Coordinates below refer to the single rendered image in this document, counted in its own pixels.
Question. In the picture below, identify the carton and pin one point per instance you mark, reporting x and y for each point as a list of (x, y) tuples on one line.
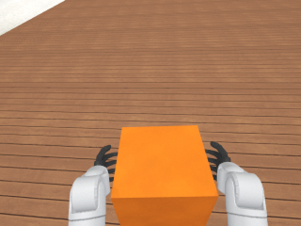
[(163, 177)]

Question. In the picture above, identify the robot left forearm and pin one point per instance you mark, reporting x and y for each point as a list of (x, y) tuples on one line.
[(87, 205)]

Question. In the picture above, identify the robot right hand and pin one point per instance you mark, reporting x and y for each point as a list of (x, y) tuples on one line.
[(221, 157)]

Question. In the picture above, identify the robot left hand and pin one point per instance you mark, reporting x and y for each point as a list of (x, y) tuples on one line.
[(102, 157)]

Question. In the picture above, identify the robot right forearm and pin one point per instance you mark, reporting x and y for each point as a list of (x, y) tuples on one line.
[(244, 195)]

